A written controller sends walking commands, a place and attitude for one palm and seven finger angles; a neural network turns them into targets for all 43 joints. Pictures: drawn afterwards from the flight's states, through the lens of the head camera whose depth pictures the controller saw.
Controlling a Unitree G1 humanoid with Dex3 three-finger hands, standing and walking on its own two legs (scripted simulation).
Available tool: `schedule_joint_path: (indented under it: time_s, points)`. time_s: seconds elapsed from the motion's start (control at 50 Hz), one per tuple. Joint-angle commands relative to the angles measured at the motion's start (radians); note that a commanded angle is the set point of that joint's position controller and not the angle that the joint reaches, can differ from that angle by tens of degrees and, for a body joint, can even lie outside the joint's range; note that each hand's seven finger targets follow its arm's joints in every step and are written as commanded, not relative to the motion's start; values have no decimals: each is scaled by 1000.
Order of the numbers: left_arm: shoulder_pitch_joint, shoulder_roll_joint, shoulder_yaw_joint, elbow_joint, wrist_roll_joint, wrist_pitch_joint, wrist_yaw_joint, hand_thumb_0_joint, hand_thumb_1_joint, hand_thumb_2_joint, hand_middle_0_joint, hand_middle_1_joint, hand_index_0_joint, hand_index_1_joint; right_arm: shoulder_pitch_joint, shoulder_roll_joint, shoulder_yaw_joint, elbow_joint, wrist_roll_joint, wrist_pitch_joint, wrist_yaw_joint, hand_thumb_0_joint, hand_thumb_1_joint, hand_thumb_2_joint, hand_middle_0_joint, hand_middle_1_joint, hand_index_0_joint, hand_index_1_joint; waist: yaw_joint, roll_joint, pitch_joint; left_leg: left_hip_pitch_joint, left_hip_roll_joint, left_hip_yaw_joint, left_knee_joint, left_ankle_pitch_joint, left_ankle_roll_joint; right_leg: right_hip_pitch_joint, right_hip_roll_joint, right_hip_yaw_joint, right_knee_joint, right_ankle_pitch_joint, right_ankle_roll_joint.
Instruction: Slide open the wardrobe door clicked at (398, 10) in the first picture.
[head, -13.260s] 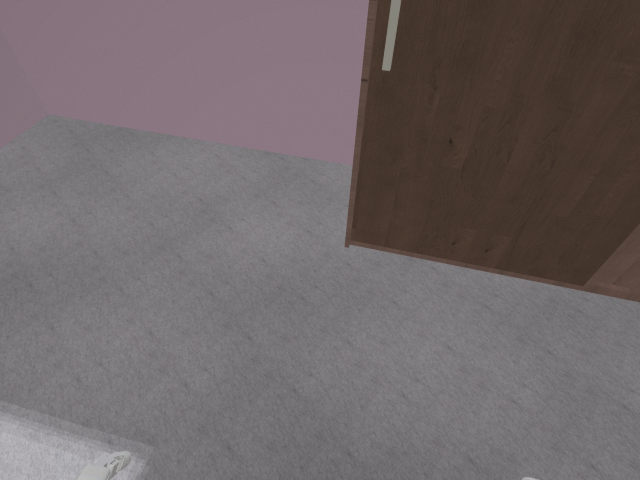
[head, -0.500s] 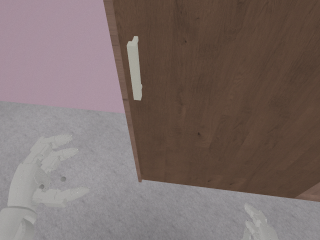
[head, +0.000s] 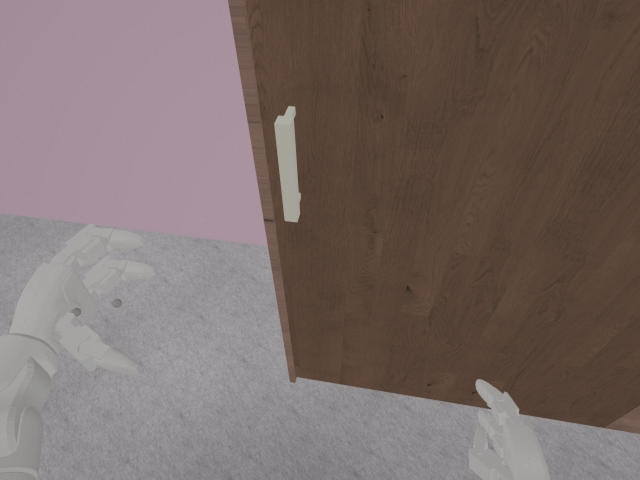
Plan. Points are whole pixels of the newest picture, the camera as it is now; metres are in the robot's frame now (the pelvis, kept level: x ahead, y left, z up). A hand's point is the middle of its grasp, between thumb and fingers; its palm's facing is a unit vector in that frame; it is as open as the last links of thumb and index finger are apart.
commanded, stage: raise the hand with hooked fingers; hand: left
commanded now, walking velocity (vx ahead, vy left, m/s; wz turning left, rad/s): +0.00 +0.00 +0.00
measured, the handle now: (291, 166) +0.52 +0.11 +0.12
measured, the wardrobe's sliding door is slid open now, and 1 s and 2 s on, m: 0.00 0.00 0.00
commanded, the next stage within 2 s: move the hooked fingers beside the handle in 0.62 s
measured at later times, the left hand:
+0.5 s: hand (105, 272) +0.28 +0.27 +0.15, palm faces +0.03 -1.00 -0.06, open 14.0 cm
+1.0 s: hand (130, 259) +0.30 +0.26 +0.14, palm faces -0.03 -1.00 -0.05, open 14.0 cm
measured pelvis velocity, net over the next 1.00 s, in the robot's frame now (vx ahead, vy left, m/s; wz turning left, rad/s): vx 0.00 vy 0.00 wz -0.01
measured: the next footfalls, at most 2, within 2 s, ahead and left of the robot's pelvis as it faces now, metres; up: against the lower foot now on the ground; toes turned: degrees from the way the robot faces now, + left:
none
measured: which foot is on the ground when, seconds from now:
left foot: down 0.00-1.00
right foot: down 0.00-1.00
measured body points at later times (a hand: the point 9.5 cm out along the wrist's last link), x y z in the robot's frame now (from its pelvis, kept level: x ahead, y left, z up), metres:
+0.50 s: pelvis +0.00 +0.00 +0.01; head -0.01 -0.01 +0.46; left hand +0.27 +0.32 +0.15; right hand +0.17 -0.24 -0.06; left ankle +0.00 +0.10 -0.72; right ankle +0.03 -0.10 -0.72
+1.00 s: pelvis +0.00 +0.00 +0.01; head +0.00 -0.01 +0.46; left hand +0.30 +0.31 +0.15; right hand +0.17 -0.24 -0.07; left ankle +0.00 +0.10 -0.72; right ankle +0.03 -0.10 -0.72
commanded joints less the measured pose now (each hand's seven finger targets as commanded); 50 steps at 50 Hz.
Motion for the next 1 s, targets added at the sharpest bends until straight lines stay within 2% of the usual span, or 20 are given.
schedule_joint_path:
  time_s: [0.0,0.02,0.04,0.1,0.14,0.18,0.28,0.34,0.44,0.48,0.52,0.56,0.62,0.72,0.78,0.84,0.88,0.9,0.96,0.98]
  points:
    - [-340,299,178,-202,-38,-103,17,0,-500,300,-300,-1200,-300,-1200,-84,-129,-47,-147,5,-53,-18,0,-900,-900,200,300,200,300,-10,62,-183,69,3,-81,-157,203,-7,115,10,75,-111,147,-5]
    - [-348,314,186,-188,-36,-98,13,0,-500,300,-300,-1200,-300,-1200,-83,-133,-48,-145,5,-50,-18,0,-900,-900,200,300,200,300,-7,35,-183,70,3,-77,-157,211,-3,126,12,81,-120,156,-5]
    - [-363,301,165,-147,-31,-84,2,0,-500,300,-300,-1200,-300,-1200,-83,-132,-45,-138,8,-46,-19,0,-900,-900,200,300,200,300,-15,71,-156,65,1,-71,-166,192,-3,113,8,85,-131,144,-4]
    - [-395,305,144,-55,-17,-36,-29,0,-500,300,-300,-1200,-300,-1200,-76,-143,-49,-132,16,-36,-24,0,-900,-900,200,300,200,300,-23,45,-113,57,2,-74,-184,182,0,103,2,82,-144,141,-2]
    - [-335,265,111,23,-21,5,-64,0,-500,300,-300,-1200,-300,-1200,-68,-149,-52,-137,15,-26,-18,0,-900,-900,200,300,200,300,-21,-19,-114,36,2,-65,-171,197,5,108,-3,97,-143,169,3]
    - [-334,252,92,8,-19,23,-84,0,-500,300,-300,-1200,-300,-1200,-74,-152,-53,-149,19,-22,-11,0,-900,-900,200,300,200,300,-16,-5,-127,41,0,-64,-169,205,3,105,-3,91,-135,177,3]
    - [-351,342,200,-167,-42,-41,-48,0,-500,300,-300,-1200,-300,-1200,-86,-143,-62,-178,6,-34,4,0,-900,-900,200,300,200,300,11,6,-263,99,-2,-66,-158,286,2,170,2,90,-115,239,-4]
    - [-343,358,238,-199,-39,-79,0,0,-500,300,-300,-1200,-300,-1200,-80,-138,-63,-169,1,-38,6,0,-900,-900,200,300,200,300,15,42,-237,100,1,-59,-175,287,-2,168,8,86,-123,233,-7]
    - [-364,291,164,-100,-9,-45,10,0,-500,300,-300,-1200,-300,-1200,-74,-142,-62,-145,9,-29,-9,0,-900,-900,200,300,200,300,-12,79,-100,72,4,-51,-203,198,0,104,2,91,-157,157,-4]
    - [-380,272,126,-96,0,-26,-7,0,-500,300,-300,-1200,-300,-1200,-73,-143,-62,-147,14,-27,-16,0,-900,-900,200,300,200,300,-20,86,-113,85,3,-54,-205,183,2,101,0,92,-162,140,-2]
    - [-380,266,114,-99,-3,-16,-21,0,-500,300,-300,-1200,-300,-1200,-74,-145,-59,-153,12,-25,-19,0,-900,-900,200,300,200,300,-20,33,-131,89,5,-56,-198,192,5,114,4,94,-160,147,0]
    - [-381,288,134,-124,-9,-26,-29,0,-500,300,-300,-1200,-300,-1200,-77,-143,-60,-157,11,-28,-18,0,-900,-900,200,300,200,300,-14,30,-176,104,2,-61,-194,213,5,136,4,92,-152,172,1]
    - [-357,311,168,-110,-22,-40,-32,0,-500,300,-300,-1200,-300,-1200,-76,-144,-59,-153,7,-28,-16,0,-900,-900,200,300,200,300,-7,-14,-179,96,3,-59,-185,223,6,141,9,95,-152,180,1]
    - [-382,305,167,-81,-25,-44,-26,0,-500,300,-300,-1200,-300,-1200,-81,-144,-57,-148,8,-26,-15,0,-900,-900,200,300,200,300,-8,2,-152,80,-1,-54,-189,210,4,129,5,97,-152,174,1]
    - [-460,286,124,-61,-10,-37,-25,0,-500,300,-300,-1200,-300,-1200,-75,-141,-55,-142,13,-21,-23,0,-900,-900,200,300,200,300,-30,58,-140,85,-1,-54,-193,176,1,97,2,98,-160,137,1]
    - [-532,282,97,-40,1,-46,-20,0,-500,300,-300,-1200,-300,-1200,-66,-146,-57,-133,14,-20,-30,0,-900,-900,200,300,200,300,-46,10,-143,81,3,-62,-191,165,5,91,4,100,-161,121,3]
    - [-564,287,95,-27,5,-56,-19,0,-500,300,-300,-1200,-300,-1200,-61,-145,-58,-128,14,-21,-34,0,-900,-900,200,300,200,300,-49,31,-166,93,1,-60,-186,172,4,93,2,100,-156,129,2]
    - [-569,280,89,-32,6,-64,-17,0,-500,300,-300,-1200,-300,-1200,-62,-144,-60,-129,13,-22,-35,0,-900,-900,200,300,200,300,-45,52,-186,106,0,-61,-185,189,3,100,1,96,-149,146,-1]
    - [-528,312,132,-15,3,-70,-12,0,-500,300,-300,-1200,-300,-1200,-57,-145,-61,-135,7,-21,-29,0,-900,-900,200,300,200,300,-22,19,-245,101,-1,-58,-177,243,2,149,-3,98,-132,213,-3]
    - [-516,300,128,10,4,-68,-10,0,-500,300,-300,-1200,-300,-1200,-58,-144,-60,-133,8,-19,-27,0,-900,-900,200,300,200,300,-21,25,-227,92,0,-57,-180,253,0,143,-2,92,-128,224,-5]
